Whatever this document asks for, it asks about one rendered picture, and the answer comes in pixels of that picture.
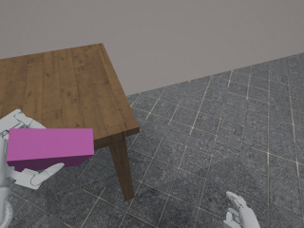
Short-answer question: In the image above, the sponge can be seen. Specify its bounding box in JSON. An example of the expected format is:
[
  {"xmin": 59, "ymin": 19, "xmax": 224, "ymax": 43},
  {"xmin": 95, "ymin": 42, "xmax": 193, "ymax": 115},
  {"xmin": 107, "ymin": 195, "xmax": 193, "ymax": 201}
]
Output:
[{"xmin": 6, "ymin": 128, "xmax": 94, "ymax": 172}]

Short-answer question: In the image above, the left robot hand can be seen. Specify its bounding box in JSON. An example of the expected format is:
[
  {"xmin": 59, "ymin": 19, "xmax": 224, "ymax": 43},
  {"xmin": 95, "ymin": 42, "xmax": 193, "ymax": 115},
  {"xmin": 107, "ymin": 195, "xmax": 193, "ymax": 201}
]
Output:
[{"xmin": 0, "ymin": 109, "xmax": 65, "ymax": 190}]

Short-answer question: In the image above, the table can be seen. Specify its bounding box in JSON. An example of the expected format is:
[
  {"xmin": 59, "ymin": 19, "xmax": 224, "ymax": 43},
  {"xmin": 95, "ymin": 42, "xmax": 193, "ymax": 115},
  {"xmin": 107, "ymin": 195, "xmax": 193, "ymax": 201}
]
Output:
[{"xmin": 0, "ymin": 43, "xmax": 140, "ymax": 201}]

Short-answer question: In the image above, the robot left forearm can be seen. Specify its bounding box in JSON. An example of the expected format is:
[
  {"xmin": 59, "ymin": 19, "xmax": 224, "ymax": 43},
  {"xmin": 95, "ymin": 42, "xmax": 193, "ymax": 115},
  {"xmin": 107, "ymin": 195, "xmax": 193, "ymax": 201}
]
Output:
[{"xmin": 0, "ymin": 187, "xmax": 14, "ymax": 228}]

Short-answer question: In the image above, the right robot hand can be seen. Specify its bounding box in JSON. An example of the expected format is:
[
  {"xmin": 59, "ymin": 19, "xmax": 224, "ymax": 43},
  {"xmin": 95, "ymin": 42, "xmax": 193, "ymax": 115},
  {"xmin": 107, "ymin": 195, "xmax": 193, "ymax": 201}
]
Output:
[{"xmin": 223, "ymin": 191, "xmax": 260, "ymax": 228}]

